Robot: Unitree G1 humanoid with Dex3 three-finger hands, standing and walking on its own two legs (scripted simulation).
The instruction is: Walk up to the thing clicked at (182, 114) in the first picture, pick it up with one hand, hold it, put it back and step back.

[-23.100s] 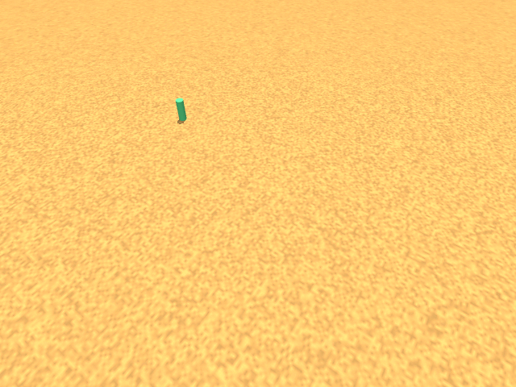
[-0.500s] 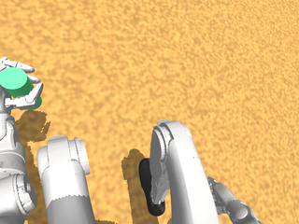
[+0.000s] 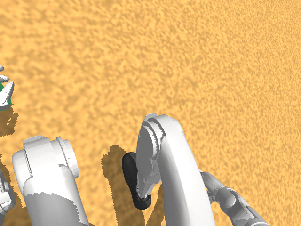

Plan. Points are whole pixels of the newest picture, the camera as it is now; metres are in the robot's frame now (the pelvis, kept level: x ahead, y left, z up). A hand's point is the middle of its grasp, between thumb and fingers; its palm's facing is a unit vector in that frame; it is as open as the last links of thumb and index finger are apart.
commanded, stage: lower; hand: left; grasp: from the side
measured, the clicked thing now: out of the picture +0.45 +0.27 -0.17
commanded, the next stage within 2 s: loosen in 0.74 s
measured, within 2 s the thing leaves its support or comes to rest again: rests again in 1.08 s
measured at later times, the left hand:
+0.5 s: hand out of the picture +0.45 +0.26 -0.17, palm faces +0.22 -0.98 +0.00, open 6.8 cm
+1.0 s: hand (1, 93) +0.45 +0.26 -0.18, palm faces +0.23 -0.97 +0.01, open 6.8 cm
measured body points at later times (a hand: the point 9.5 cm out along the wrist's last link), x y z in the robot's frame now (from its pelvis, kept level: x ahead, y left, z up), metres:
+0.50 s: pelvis -0.01 +0.01 +0.00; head +0.23 +0.18 +0.33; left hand +0.43 +0.31 -0.16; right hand +0.14 -0.25 -0.05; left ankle +0.08 +0.13 -0.26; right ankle +0.12 -0.12 -0.26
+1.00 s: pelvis -0.01 +0.01 +0.00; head +0.23 +0.20 +0.32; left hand +0.43 +0.31 -0.18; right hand +0.14 -0.24 -0.04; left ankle +0.08 +0.13 -0.26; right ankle +0.12 -0.12 -0.26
